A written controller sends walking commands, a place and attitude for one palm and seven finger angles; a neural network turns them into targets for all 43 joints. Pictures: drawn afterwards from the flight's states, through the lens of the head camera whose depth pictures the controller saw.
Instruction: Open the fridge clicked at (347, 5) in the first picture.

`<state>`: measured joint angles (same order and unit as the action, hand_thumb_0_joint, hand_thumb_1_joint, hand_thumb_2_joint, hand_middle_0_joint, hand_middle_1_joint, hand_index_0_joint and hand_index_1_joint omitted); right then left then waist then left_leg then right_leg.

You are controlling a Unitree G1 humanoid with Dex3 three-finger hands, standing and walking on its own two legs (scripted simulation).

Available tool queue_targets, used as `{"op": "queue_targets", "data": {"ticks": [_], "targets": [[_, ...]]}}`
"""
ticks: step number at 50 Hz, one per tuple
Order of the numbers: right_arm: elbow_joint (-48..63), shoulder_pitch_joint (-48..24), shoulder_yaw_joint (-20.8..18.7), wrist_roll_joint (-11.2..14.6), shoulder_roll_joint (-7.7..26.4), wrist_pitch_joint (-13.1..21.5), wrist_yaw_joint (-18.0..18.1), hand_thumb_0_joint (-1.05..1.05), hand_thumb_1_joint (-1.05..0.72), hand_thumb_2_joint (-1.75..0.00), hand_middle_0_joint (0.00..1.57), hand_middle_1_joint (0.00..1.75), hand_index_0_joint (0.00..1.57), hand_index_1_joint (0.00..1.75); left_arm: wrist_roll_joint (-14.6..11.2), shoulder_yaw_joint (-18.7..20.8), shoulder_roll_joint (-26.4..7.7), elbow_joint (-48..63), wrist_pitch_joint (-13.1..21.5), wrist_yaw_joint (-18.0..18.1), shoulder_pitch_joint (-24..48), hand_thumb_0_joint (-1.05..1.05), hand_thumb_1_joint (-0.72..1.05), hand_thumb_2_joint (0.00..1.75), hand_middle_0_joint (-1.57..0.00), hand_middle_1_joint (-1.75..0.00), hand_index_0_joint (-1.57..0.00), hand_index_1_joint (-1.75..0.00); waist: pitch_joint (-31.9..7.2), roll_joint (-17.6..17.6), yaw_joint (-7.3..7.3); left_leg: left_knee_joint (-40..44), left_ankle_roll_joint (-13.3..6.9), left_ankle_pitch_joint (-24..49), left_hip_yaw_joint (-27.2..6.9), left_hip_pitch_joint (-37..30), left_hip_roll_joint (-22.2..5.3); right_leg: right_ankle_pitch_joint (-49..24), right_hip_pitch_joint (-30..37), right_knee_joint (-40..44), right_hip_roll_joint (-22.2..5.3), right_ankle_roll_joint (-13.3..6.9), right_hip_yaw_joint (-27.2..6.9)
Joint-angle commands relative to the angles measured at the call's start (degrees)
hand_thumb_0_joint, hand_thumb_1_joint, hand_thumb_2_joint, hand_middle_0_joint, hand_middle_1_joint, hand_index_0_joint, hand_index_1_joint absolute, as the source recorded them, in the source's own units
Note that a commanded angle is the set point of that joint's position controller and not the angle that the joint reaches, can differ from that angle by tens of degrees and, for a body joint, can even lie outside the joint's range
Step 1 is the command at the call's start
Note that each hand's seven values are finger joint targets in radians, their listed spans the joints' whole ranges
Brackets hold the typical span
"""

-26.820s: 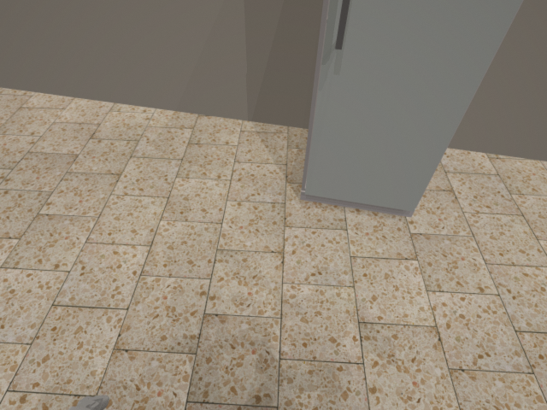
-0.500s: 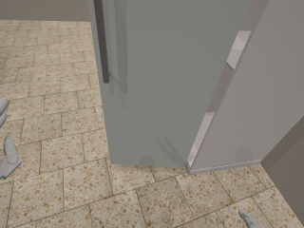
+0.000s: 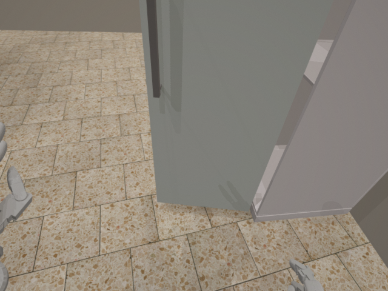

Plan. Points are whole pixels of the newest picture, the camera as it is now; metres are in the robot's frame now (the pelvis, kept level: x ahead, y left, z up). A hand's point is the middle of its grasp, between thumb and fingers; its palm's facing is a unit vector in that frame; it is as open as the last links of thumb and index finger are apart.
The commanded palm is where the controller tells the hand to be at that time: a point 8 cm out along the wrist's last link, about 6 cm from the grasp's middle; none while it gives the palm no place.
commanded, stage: let the arm hang, fingers relaxed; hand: left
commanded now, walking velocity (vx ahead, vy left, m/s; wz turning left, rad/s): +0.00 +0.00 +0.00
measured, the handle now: (154, 29) +0.71 +0.17 +0.26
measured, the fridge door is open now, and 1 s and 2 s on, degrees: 78 78 78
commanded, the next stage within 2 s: look to check the result in 1.18 s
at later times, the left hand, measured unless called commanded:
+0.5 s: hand out of the picture +0.01 +0.19 -0.17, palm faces +0.03 -0.98 -0.18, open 7.0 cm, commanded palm none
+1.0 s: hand out of the picture +0.08 +0.23 -0.14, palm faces +0.00 -0.96 -0.28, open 7.4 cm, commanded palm none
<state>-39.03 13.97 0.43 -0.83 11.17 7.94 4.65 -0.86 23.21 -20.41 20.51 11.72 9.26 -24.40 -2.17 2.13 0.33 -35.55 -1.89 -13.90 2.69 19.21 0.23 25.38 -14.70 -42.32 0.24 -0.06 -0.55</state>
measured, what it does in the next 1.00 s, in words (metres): stands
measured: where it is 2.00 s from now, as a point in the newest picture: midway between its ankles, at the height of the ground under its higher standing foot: outside the picture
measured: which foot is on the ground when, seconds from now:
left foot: down 0.00-1.00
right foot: down 0.00-1.00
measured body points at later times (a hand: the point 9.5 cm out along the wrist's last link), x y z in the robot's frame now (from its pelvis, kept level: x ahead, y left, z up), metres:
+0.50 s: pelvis +0.01 -0.01 +0.01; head +0.04 +0.02 +0.46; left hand +0.01 +0.24 -0.15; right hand +0.05 -0.28 -0.12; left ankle +0.06 +0.10 -0.72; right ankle -0.01 -0.10 -0.72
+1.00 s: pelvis +0.02 +0.01 +0.02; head +0.02 +0.00 +0.47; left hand +0.08 +0.28 -0.12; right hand +0.09 -0.25 -0.13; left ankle +0.06 +0.10 -0.72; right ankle -0.01 -0.10 -0.72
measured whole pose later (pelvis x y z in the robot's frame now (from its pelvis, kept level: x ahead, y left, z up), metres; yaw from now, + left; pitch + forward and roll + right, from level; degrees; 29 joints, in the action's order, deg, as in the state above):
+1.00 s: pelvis +0.02 +0.01 +0.02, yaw +1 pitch -1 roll +0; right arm -64.0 7.6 0.0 -1.0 14.4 0.1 0.7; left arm 1.1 -0.2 -15.3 -64.6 0.9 0.3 -8.3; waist 1.2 -0.4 -0.1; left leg -21.0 -1.7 -7.7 1.7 12.3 1.0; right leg 14.2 -5.7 -20.9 0.3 -0.7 2.0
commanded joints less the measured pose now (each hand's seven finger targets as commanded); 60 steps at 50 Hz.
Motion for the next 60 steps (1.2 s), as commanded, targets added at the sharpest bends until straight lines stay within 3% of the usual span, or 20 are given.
{"op": "queue_targets", "data": {"ticks": [1,2,3,4,5,6,8,9,10,12,15,16,19,21,23,24,28,34,45,60], "targets": [[10.1,-6.01,-2.03,-0.52,7.08,4.37,-0.3,0.0,-0.9,-0.9,0.2,0.3,0.2,0.3,0.13,6.92,-12.65,18.62,4.89,0.35,1.08,0.0,0.9,0.9,-0.2,-0.3,-0.2,-0.3,1.83,-12.25,0.37,22.68,-4.93,-19.83,-16.49,6.3,-12.44,-2.37,4.75,9.24,0.14,-0.64,1.86],[10.4,-5.78,-2.03,-0.31,7.25,4.38,-0.55,0.0,-0.9,-0.9,0.2,0.3,0.2,0.3,0.15,7.0,-12.48,19.12,4.88,0.29,-0.74,0.0,0.9,0.9,-0.2,-0.3,-0.2,-0.3,-0.09,-11.92,0.25,19.4,-2.79,-17.79,-11.75,6.55,-9.25,-4.77,8.64,14.82,0.25,-0.99,2.03],[10.83,-5.53,-2.08,-0.32,7.22,4.18,-0.65,0.0,-0.9,-0.9,0.2,0.3,0.2,0.3,-0.05,7.67,-12.85,18.42,4.96,0.28,-2.4,0.0,0.9,0.9,-0.2,-0.3,-0.2,-0.3,-0.71,-9.87,-0.09,15.4,-1.3,-14.73,-8.68,7.06,-6.28,-6.22,9.84,18.59,-1.07,-2.08,-0.88],[-2.39,-7.38,-5.05,1.28,13.5,5.69,-4.43,0.0,-0.9,-0.9,0.2,0.3,0.2,0.3,2.91,-16.72,-1.8,-27.79,-4.01,-7.0,-1.88,0.0,0.9,0.9,-0.2,-0.3,-0.2,-0.3,-1.09,0.79,-2.34,-1.46,0.44,3.49,-4.19,3.95,-5.04,-26.59,2.89,16.09,-10.51,-3.7,-4.3],[-2.54,-4.32,-5.28,1.3,11.89,1.1,-5.01,0.0,-0.9,-0.9,0.2,0.3,0.2,0.3,3.04,-15.73,-2.0,-29.67,-9.57,-8.78,1.08,0.0,0.9,0.9,-0.2,-0.3,-0.2,-0.3,-3.31,0.47,-2.69,-2.07,2.09,2.21,-4.83,-0.61,-6.09,-26.5,-4.17,15.38,-14.45,-5.34,-9.4],[-2.79,-1.93,-5.02,0.38,10.79,-0.99,-4.73,0.0,-0.9,-0.9,0.2,0.3,0.2,0.3,3.06,-16.71,-0.29,-31.23,-10.64,-8.96,3.95,0.0,0.9,0.9,-0.2,-0.3,-0.2,-0.3,-2.65,3.05,-2.58,-3.66,1.82,5.5,-5.36,-0.52,-5.29,-25.14,-5.6,14.81,-12.33,-5.75,-7.04],[-2.02,-2.19,-4.2,-0.1,11.74,-3.81,-4.5,0.0,-0.9,-0.9,0.2,0.3,0.2,0.3,2.94,-17.73,-1.67,-35.29,-11.15,-9.0,7.61,0.0,0.9,0.9,-0.2,-0.3,-0.2,-0.3,-1.12,9.5,-2.03,-3.76,0.85,8.24,-5.98,-0.13,-4.02,-22.19,-5.7,14.54,-10.92,-6.08,-5.14],[-2.01,-2.57,-4.21,-0.39,12.21,-4.58,-4.58,0.0,-0.9,-0.9,0.2,0.3,0.2,0.3,3.0,-17.82,-2.64,-38.2,-11.18,-8.92,9.15,0.0,0.9,0.9,-0.2,-0.3,-0.2,-0.3,-0.92,11.29,-1.8,-3.63,0.65,11.02,-5.94,0.51,-3.54,-24.75,-4.03,13.77,-10.63,-6.32,-4.8],[-2.27,-3.01,-4.11,-0.55,12.9,-5.21,-4.52,0.0,-0.9,-0.9,0.2,0.3,0.2,0.3,2.84,-18.07,-3.46,-41.15,-11.22,-8.83,10.36,0.0,0.9,0.9,-0.2,-0.3,-0.2,-0.3,-0.73,10.97,-1.59,-2.93,0.35,12.91,-6.21,-0.35,-3.42,-26.09,-3.59,13.42,-10.71,-6.65,-4.74],[-4.03,-3.93,-3.63,-0.93,12.79,-6.45,-4.33,0.0,-0.9,-0.9,0.2,0.3,0.2,0.3,2.62,-18.92,-3.78,-48.03,-11.68,-8.56,13.03,0.0,0.9,0.9,-0.2,-0.3,-0.2,-0.3,0.18,7.92,-1.61,1.32,-0.37,14.57,-8.48,-2.38,-4.4,-19.82,-4.09,13.55,-8.94,-5.37,-3.59],[-7.61,-5.36,-2.28,-1.29,12.39,-7.04,-4.09,0.0,-0.9,-0.9,0.2,0.3,0.2,0.3,2.15,-20.25,-2.63,-58.97,-12.07,-8.32,12.91,0.0,0.9,0.9,-0.2,-0.3,-0.2,-0.3,0.19,-4.81,-0.15,10.55,-1.95,11.41,-13.08,0.56,-6.98,-10.27,2.58,14.02,-4.59,-2.33,-1.89],[-8.84,-5.77,-2.05,-1.2,12.03,-7.07,-3.98,0.0,-0.9,-0.9,0.2,0.3,0.2,0.3,2.06,-20.42,-2.55,-62.34,-11.9,-8.36,12.01,0.0,0.9,0.9,-0.2,-0.3,-0.2,-0.3,-0.16,-6.5,0.4,11.8,-1.86,9.47,-12.69,1.21,-6.76,-10.48,4.94,15.28,-4.52,-2.33,-2.32],[-12.5,-4.74,-1.77,-0.73,10.7,-7.19,-3.41,0.0,-0.9,-0.9,0.2,0.3,0.2,0.3,1.85,-20.88,-2.24,-70.11,-11.05,-8.46,11.05,0.0,0.9,0.9,-0.2,-0.3,-0.2,-0.3,-2.09,-6.99,-0.12,10.72,-0.52,9.48,-9.86,-3.48,-5.17,-14.63,5.85,19.81,-6.15,-3.44,-4.54],[-14.68,-3.2,-2.03,-0.84,9.94,-7.13,-2.94,0.0,-0.9,-0.9,0.2,0.3,0.2,0.3,1.79,-20.4,-1.06,-73.29,-10.8,-8.38,10.88,0.0,0.9,0.9,-0.2,-0.3,-0.2,-0.3,-3.86,-10.94,-0.62,10.63,-0.43,9.91,-9.15,-6.36,-5.56,-16.72,6.48,21.03,-6.66,-3.89,-4.48],[-16.59,-2.6,-2.1,-0.62,10.3,-7.19,-2.69,0.0,-0.9,-0.9,0.2,0.3,0.2,0.3,1.6,-20.63,-1.67,-76.07,-10.8,-8.47,10.76,0.0,0.9,0.9,-0.2,-0.3,-0.2,-0.3,-3.19,-12.19,-0.64,11.84,-0.54,8.73,-9.38,-6.66,-6.09,-15.89,6.82,22.11,-6.38,-4.01,-4.16],[-16.99,-2.61,-2.31,-0.4,10.85,-7.29,-2.6,0.0,-0.9,-0.9,0.2,0.3,0.2,0.3,1.68,-20.63,-2.14,-77.19,-10.76,-8.51,10.63,0.0,0.9,0.9,-0.2,-0.3,-0.2,-0.3,-2.03,-9.36,-0.55,11.82,-0.58,8.77,-9.52,-7.17,-6.23,-15.9,6.17,23.04,-6.17,-3.92,-4.0],[-19.63,-2.12,-2.59,-0.21,12.3,-7.47,-2.43,0.0,-0.9,-0.9,0.2,0.3,0.2,0.3,1.56,-21.3,-2.45,-81.28,-10.74,-8.63,11.24,0.0,0.9,0.9,-0.2,-0.3,-0.2,-0.3,1.9,-5.97,-1.01,14.26,-0.61,5.35,-9.69,-7.84,-6.73,-12.46,3.86,25.33,-6.08,-3.86,-3.9],[-21.26,-2.47,-2.73,-0.11,12.78,-7.63,-2.7,0.0,-0.9,-0.9,0.2,0.3,0.2,0.3,1.61,-21.69,-3.33,-83.82,-10.62,-8.55,11.39,0.0,0.9,0.9,-0.2,-0.3,-0.2,-0.3,2.89,-1.6,-0.92,15.81,-0.65,3.73,-9.1,-8.64,-6.46,-9.45,3.28,27.05,-6.38,-3.61,-3.98],[-22.65,-5.66,-2.17,-0.35,12.75,-7.14,-3.09,0.0,-0.9,-0.9,0.2,0.3,0.2,0.3,1.71,-21.8,-3.81,-83.89,-10.58,-8.37,13.88,0.0,0.9,0.9,-0.2,-0.3,-0.2,-0.3,3.96,-1.9,-0.45,18.48,-0.54,7.5,-9.26,-9.44,-6.91,-13.04,3.87,25.99,-6.5,-2.71,-3.25],[-23.12,-6.61,-2.13,-0.28,13.16,-6.55,-2.97,0.0,-0.9,-0.9,0.2,0.3,0.2,0.3,1.57,-21.13,-4.29,-82.8,-10.02,-8.27,15.82,0.0,0.9,0.9,-0.2,-0.3,-0.2,-0.3,1.0,-3.06,-0.57,17.76,-0.18,14.98,-8.51,-12.22,-6.97,-19.52,7.46,26.55,-7.12,-2.72,-3.38]]}}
